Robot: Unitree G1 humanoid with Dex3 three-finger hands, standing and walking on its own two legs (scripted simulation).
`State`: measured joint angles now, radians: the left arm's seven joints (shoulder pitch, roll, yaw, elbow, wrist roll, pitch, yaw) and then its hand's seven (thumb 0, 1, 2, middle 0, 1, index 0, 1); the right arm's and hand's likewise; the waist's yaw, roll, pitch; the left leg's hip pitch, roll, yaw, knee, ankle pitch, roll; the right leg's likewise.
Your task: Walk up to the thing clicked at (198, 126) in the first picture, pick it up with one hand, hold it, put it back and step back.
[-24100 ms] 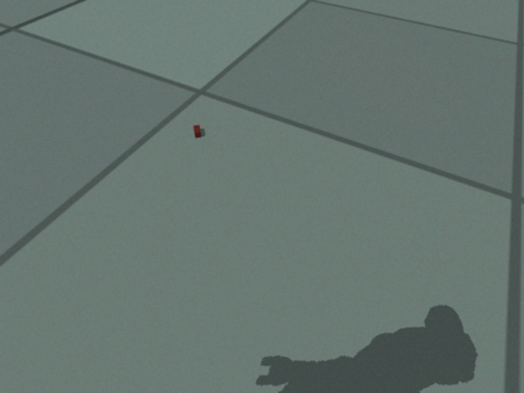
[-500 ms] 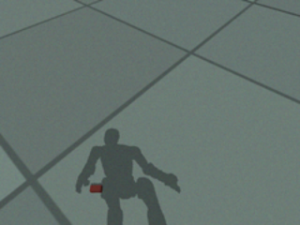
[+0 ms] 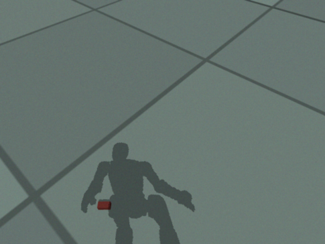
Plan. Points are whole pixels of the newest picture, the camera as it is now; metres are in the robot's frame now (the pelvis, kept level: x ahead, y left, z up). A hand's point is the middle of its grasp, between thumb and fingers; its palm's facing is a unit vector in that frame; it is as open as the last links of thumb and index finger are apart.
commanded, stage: stand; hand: left
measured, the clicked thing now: (104, 205) +0.43 +0.34 -0.76
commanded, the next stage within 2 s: walk up in 0.54 s
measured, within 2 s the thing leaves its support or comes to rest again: neither
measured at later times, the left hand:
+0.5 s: hand out of the picture +0.06 +0.25 -0.16, palm faces -0.02 -0.94 -0.35, open 7.4 cm
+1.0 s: hand out of the picture +0.05 +0.43 -0.17, palm faces +0.02 -0.89 -0.46, open 7.4 cm
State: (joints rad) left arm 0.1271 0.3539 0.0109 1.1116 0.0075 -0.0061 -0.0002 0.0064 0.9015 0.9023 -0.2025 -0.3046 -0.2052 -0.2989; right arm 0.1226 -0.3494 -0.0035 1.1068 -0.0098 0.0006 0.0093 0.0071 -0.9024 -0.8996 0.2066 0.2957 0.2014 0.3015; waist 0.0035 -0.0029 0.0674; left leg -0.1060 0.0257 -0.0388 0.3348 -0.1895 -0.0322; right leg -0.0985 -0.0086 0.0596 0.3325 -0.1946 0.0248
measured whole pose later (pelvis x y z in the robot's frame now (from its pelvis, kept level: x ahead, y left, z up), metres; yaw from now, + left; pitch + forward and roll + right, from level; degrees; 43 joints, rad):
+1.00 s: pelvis +0.00 +0.12 -0.02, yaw +2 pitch -2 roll -1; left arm 0.20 0.46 0.06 0.96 0.00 0.01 0.05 0.01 0.90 0.90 -0.20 -0.30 -0.20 -0.30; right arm 0.20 -0.34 -0.06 0.89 -0.03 0.04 0.05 0.01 -0.90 -0.90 0.21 0.30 0.20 0.30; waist 0.01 -0.02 0.15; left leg -0.29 0.02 -0.02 0.63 -0.31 0.00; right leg -0.39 0.03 0.12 1.01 -0.53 -0.03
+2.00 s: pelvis -0.01 +0.09 +0.00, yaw +0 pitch -3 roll +0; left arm 0.12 0.36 0.03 1.07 0.00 0.00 -0.02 0.01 0.90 0.90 -0.20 -0.30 -0.20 -0.30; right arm 0.15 -0.35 0.01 1.02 -0.01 -0.02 0.01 0.01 -0.90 -0.90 0.21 0.30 0.20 0.30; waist 0.02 0.00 0.06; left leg -0.14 0.01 -0.04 0.43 -0.23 -0.01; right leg -0.14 0.00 -0.01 0.41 -0.21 0.00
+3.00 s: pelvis +0.00 +0.08 +0.00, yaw +0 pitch -2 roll +0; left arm 0.08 0.34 0.01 1.14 0.01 -0.02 0.00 0.01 0.90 0.90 -0.20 -0.30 -0.20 -0.30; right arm 0.10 -0.35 0.01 1.12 -0.01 -0.01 0.01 0.01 -0.90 -0.90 0.21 0.30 0.20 0.30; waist 0.00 0.01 0.06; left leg -0.10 0.01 -0.04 0.31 -0.18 -0.02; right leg -0.10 0.00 -0.02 0.31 -0.18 0.00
